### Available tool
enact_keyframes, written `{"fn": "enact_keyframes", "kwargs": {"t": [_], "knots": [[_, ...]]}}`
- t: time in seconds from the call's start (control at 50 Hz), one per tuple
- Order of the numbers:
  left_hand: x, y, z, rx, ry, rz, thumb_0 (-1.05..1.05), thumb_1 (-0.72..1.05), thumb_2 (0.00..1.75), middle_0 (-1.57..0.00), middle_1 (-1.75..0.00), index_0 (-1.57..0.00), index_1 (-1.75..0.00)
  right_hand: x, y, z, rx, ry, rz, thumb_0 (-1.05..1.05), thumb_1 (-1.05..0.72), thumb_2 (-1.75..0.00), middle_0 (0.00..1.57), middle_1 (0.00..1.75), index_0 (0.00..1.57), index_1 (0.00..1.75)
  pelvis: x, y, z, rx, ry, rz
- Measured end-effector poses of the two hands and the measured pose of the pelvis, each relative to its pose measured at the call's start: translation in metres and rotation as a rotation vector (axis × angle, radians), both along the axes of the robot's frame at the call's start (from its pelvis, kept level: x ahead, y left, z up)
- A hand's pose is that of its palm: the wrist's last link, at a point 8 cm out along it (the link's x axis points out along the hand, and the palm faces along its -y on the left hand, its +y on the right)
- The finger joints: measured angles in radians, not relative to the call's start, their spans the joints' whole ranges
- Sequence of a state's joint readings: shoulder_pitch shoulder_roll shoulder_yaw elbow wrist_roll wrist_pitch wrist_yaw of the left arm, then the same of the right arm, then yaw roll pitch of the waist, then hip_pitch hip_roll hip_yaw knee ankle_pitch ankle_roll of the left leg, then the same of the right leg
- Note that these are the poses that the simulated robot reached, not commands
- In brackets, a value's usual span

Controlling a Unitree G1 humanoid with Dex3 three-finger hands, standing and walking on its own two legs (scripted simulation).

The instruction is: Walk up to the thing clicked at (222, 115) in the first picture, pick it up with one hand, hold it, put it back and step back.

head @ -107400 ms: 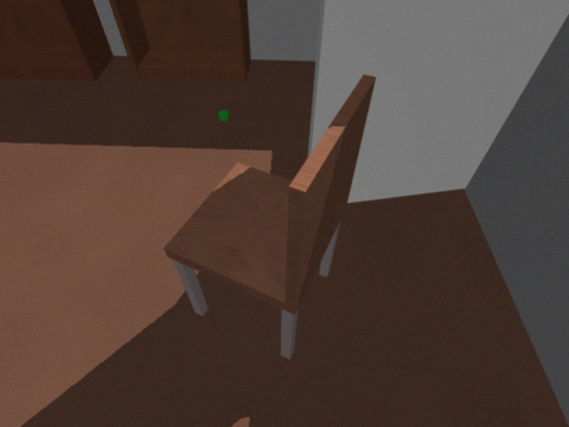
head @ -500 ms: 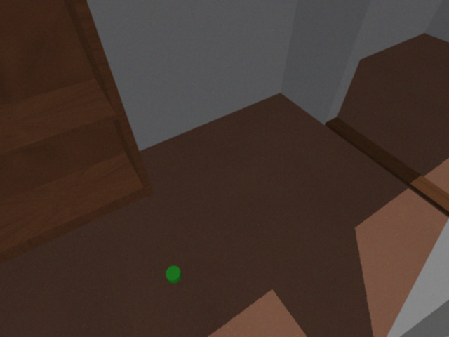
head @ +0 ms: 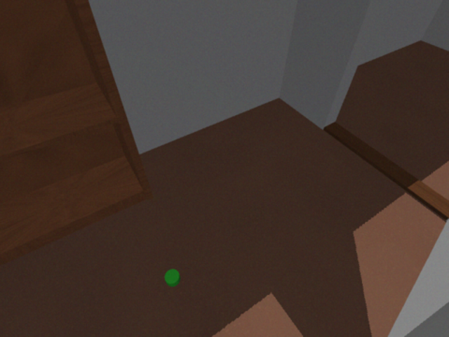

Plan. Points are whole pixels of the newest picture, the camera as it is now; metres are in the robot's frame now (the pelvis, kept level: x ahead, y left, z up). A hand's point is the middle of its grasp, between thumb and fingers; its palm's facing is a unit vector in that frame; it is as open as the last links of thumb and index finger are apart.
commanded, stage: stand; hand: left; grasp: from above
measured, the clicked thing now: (172, 277) +0.48 +0.25 -0.76
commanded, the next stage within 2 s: step back in 0.14 s
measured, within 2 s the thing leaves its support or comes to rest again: neither
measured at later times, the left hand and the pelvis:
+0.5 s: hand out of the picture +0.09 +0.32 -0.18, palm faces +0.01 -0.93 -0.37, open 7.3 cm; pelvis -0.06 +0.05 -0.03, yaw +2 degrees
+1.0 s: hand out of the picture -0.06 +0.31 -0.15, palm faces -0.04 -0.91 -0.41, open 7.3 cm; pelvis -0.15 +0.05 -0.02, yaw -3 degrees
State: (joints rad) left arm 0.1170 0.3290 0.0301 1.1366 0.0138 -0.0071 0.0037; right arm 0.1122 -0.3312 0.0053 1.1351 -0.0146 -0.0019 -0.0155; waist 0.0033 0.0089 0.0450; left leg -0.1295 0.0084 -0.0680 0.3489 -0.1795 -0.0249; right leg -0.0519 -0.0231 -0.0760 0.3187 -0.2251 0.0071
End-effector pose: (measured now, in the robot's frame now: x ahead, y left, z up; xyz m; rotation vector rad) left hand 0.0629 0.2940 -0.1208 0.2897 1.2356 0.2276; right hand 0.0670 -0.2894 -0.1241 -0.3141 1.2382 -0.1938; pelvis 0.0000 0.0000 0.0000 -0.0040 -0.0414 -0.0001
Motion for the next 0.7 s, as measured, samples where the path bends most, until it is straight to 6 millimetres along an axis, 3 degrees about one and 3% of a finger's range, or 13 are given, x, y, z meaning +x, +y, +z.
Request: {"fn": "enact_keyframes", "kwargs": {"t": [0.16, 0.3, 0.44, 0.52, 0.6, 0.7], "knots": [[-0.009, 0.002, -0.001, -0.003, 0.011, 0.011, 0.00, 0.91, 0.90, -0.20, -0.30, -0.21, -0.30, -0.007, 0.000, -0.001, 0.004, 0.014, -0.002, 0.00, -0.91, -0.90, 0.20, 0.30, 0.20, 0.30, -0.004, 0.001, 0.000, -0.001, 0.002, 0.002], [-0.016, 0.024, -0.005, 0.029, 0.012, 0.000, 0.00, 0.91, 0.90, -0.21, -0.30, -0.21, -0.30, -0.012, -0.006, -0.003, -0.029, -0.003, -0.012, 0.00, -0.91, -0.90, 0.20, 0.30, 0.20, 0.30, -0.031, 0.013, -0.009, -0.005, -0.003, 0.007], [0.005, 0.064, -0.022, 0.038, -0.061, -0.048, 0.00, 0.90, 0.90, -0.21, -0.30, -0.21, -0.30, -0.044, 0.006, -0.001, -0.105, 0.023, -0.017, 0.00, -0.91, -0.90, 0.20, 0.30, 0.20, 0.30, -0.048, 0.046, -0.027, -0.006, 0.017, 0.032], [0.013, 0.074, -0.024, 0.035, -0.099, -0.043, 0.00, 0.91, 0.90, -0.20, -0.30, -0.21, -0.30, -0.069, 0.026, 0.003, -0.110, 0.069, -0.002, 0.00, -0.91, -0.90, 0.20, 0.30, 0.20, 0.30, -0.064, 0.056, -0.024, -0.009, 0.009, 0.038], [0.002, 0.074, -0.020, 0.020, -0.091, -0.054, 0.00, 0.91, 0.90, -0.20, -0.30, -0.21, -0.30, -0.081, 0.041, 0.007, -0.096, 0.070, -0.007, 0.00, -0.90, -0.90, 0.20, 0.30, 0.20, 0.30, -0.075, 0.062, -0.016, -0.018, 0.032, 0.024], [-0.029, 0.075, -0.020, 0.030, -0.040, -0.080, 0.00, 0.91, 0.90, -0.20, -0.30, -0.21, -0.30, -0.080, 0.052, 0.002, -0.067, -0.024, -0.021, 0.00, -0.90, -0.90, 0.21, 0.30, 0.20, 0.30, -0.090, 0.065, -0.018, -0.008, 0.029, -0.014]]}}
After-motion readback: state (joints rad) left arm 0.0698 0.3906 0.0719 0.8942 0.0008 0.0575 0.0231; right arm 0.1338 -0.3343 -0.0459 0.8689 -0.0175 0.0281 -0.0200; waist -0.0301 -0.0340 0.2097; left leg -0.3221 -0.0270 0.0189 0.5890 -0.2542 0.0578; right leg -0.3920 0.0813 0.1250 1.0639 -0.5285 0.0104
